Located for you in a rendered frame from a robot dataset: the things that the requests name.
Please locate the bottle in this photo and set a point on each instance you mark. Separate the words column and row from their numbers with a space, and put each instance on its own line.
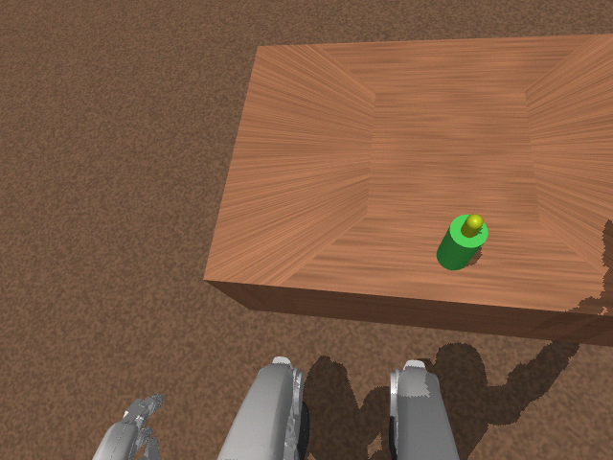
column 465, row 235

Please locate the left robot hand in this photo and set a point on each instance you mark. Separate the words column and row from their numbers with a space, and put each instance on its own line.
column 124, row 438

